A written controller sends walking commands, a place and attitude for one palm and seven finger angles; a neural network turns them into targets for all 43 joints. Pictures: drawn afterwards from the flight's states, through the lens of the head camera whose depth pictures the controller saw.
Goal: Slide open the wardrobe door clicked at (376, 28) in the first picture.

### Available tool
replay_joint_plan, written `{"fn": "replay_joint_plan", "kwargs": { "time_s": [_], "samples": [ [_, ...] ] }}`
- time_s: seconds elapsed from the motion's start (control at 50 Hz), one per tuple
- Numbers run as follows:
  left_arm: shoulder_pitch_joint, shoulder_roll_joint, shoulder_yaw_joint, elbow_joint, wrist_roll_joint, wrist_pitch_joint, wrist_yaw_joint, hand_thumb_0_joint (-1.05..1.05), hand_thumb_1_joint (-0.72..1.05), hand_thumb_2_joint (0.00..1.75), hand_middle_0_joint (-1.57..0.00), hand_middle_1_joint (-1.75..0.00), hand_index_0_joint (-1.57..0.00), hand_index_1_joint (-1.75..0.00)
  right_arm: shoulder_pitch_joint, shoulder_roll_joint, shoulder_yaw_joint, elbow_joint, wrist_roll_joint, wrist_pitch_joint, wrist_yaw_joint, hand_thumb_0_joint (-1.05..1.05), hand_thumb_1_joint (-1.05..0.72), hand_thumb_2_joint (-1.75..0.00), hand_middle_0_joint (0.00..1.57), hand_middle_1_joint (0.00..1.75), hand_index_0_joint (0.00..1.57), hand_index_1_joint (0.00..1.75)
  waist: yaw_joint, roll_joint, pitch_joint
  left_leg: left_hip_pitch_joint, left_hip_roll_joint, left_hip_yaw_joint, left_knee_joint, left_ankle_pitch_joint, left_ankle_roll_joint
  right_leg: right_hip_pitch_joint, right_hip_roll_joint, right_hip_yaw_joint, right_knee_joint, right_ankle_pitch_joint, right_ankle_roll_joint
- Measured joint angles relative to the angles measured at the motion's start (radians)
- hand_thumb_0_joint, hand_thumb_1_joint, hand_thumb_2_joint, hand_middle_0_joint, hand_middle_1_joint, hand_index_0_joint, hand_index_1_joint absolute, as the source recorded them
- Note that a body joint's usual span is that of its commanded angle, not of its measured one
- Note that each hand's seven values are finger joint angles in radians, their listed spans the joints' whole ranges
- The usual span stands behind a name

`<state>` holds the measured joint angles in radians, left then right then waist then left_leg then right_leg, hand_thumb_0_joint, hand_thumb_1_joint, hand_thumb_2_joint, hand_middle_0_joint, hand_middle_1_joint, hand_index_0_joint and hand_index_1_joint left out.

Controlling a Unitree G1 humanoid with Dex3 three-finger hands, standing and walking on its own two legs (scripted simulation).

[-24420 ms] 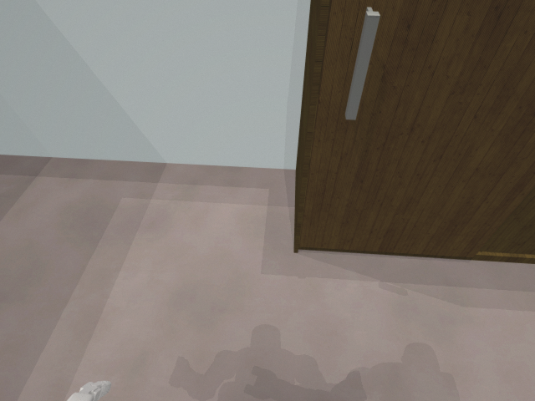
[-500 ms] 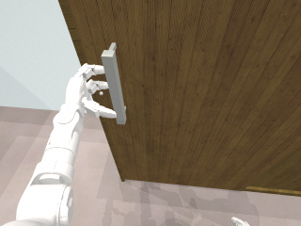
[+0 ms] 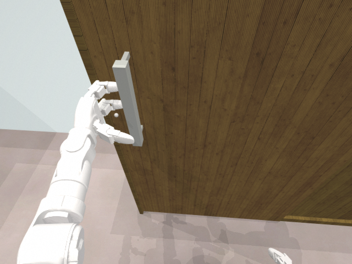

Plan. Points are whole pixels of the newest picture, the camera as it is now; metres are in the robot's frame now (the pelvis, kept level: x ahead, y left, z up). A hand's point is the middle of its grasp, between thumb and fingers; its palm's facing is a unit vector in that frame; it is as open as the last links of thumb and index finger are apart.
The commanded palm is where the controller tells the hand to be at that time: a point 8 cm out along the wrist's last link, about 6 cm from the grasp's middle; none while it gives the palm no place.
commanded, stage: slide the fingers in behind the handle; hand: left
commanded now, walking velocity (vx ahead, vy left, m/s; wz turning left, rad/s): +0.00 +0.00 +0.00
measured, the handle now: (132, 104) +0.46 +0.12 +0.12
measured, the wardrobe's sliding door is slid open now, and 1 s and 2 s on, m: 0.00 0.00 0.00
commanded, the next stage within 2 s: grip the handle and tug to test in 1.28 s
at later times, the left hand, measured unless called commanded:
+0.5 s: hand (122, 117) +0.40 +0.13 +0.13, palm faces -0.05 -1.00 +0.01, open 14.0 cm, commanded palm +0.38 +0.18 +0.13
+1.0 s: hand (129, 118) +0.40 +0.12 +0.13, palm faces -0.04 -1.00 +0.00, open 14.0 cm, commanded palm +0.38 +0.16 +0.13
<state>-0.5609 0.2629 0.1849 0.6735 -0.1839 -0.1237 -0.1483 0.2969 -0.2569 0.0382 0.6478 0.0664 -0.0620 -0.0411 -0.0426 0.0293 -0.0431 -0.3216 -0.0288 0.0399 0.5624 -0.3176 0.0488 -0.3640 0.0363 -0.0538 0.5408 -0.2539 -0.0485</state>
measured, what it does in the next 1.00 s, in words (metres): stands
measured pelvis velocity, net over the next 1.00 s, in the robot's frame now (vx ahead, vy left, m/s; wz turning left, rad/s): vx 0.00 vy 0.01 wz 0.00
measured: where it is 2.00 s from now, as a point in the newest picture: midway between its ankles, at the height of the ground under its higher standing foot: outside the picture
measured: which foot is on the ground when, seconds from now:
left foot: down 0.00-1.00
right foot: down 0.00-1.00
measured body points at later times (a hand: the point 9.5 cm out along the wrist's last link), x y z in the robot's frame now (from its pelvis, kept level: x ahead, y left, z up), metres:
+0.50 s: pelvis +0.01 +0.01 +0.00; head +0.02 +0.00 +0.45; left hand +0.40 +0.19 +0.13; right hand +0.13 -0.24 -0.11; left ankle -0.02 +0.09 -0.73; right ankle +0.01 -0.09 -0.73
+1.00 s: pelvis +0.00 +0.01 +0.00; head +0.02 +0.00 +0.45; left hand +0.40 +0.17 +0.13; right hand +0.12 -0.24 -0.11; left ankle -0.02 +0.09 -0.73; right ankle +0.01 -0.09 -0.73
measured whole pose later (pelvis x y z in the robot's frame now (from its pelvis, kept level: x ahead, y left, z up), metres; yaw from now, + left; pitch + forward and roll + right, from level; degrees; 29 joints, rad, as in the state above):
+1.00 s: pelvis +0.00 +0.01 +0.00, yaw +0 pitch +3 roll +0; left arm -0.50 0.17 0.10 0.54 -0.16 -0.07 -0.04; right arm 0.27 -0.24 0.03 0.64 0.05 -0.05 -0.03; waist -0.04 0.03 -0.04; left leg -0.30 -0.04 0.05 0.55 -0.32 0.06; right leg -0.34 0.03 -0.05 0.54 -0.25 -0.04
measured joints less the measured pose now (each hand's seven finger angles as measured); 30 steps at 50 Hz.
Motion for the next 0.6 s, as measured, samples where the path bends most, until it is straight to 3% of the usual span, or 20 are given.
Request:
{"fn": "replay_joint_plan", "kwargs": {
  "time_s": [0.6],
  "samples": [
    [0.080,-0.078,-0.072,-0.142,0.014,0.064,0.067,-0.01,-0.50,0.30,-0.30,-1.21,-0.30,-1.20,-0.027,0.018,-0.005,-0.005,-0.009,0.009,0.014,0.01,-0.91,-0.90,0.20,0.30,0.20,0.30,0.012,-0.002,-0.007,0.026,-0.009,0.001,-0.008,-0.009,0.009,0.025,-0.008,0.003,-0.005,-0.011,0.011]
  ]
}}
